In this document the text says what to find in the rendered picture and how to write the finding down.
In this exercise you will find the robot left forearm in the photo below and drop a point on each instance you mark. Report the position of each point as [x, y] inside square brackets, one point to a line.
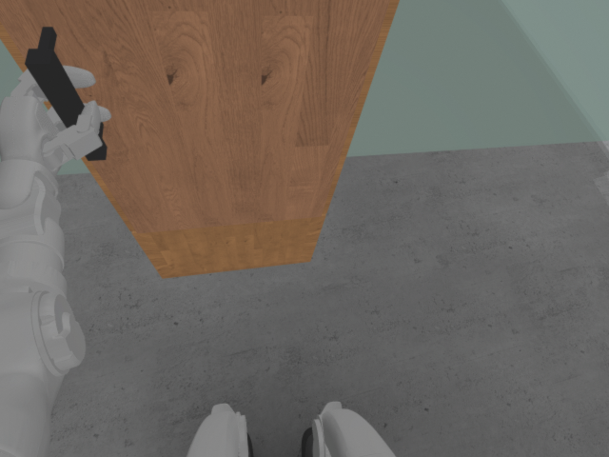
[32, 244]

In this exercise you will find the left robot hand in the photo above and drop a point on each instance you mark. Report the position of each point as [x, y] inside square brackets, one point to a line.
[26, 129]

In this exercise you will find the left robot thigh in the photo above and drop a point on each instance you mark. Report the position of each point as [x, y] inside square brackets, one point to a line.
[221, 434]

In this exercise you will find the robot left upper arm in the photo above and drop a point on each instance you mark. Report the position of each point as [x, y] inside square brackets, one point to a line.
[40, 341]

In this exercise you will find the cupboard door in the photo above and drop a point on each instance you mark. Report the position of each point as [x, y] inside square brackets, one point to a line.
[223, 112]

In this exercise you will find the handle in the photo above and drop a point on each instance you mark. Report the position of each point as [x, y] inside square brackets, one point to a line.
[48, 72]

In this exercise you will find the left robot shin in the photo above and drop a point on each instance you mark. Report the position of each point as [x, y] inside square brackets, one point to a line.
[220, 408]

